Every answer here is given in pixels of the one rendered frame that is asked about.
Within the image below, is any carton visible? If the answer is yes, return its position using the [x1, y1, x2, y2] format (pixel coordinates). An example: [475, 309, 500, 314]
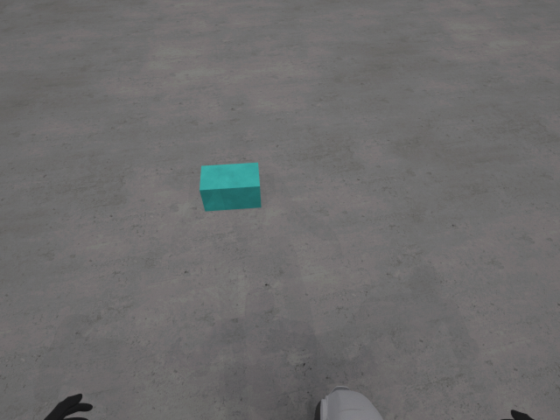
[199, 163, 261, 212]

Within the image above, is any robot left hand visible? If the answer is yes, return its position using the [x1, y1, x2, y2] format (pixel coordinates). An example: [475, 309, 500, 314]
[44, 394, 93, 420]

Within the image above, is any robot right thigh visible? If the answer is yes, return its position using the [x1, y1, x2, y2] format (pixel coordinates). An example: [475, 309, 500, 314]
[320, 389, 383, 420]

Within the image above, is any right robot shin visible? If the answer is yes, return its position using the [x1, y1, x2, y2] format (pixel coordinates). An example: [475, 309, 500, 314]
[329, 386, 350, 395]

